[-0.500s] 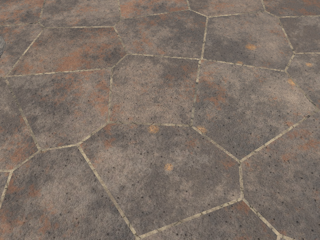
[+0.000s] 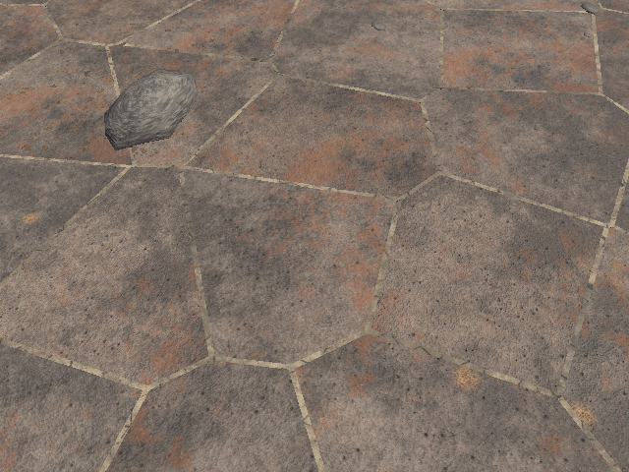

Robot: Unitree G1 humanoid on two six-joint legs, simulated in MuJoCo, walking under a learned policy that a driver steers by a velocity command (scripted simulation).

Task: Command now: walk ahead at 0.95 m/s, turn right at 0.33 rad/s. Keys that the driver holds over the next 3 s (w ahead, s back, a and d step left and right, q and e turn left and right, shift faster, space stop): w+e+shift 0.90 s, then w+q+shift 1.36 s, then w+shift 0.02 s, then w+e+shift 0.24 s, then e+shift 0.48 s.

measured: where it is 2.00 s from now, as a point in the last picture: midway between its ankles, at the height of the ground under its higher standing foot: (579, 139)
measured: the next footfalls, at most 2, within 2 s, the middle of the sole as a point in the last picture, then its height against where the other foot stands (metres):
right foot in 0.28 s outside the picture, level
left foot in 0.68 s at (335, 311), level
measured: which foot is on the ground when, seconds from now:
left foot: down 0.00-0.28, up 0.30-0.66, down 0.68-1.00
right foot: up 0.00-0.26, down 0.28-0.68, up 0.70-1.00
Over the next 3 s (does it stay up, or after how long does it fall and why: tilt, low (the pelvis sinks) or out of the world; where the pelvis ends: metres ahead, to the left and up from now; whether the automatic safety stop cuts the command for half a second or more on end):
stays up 2.37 -0.69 -0.01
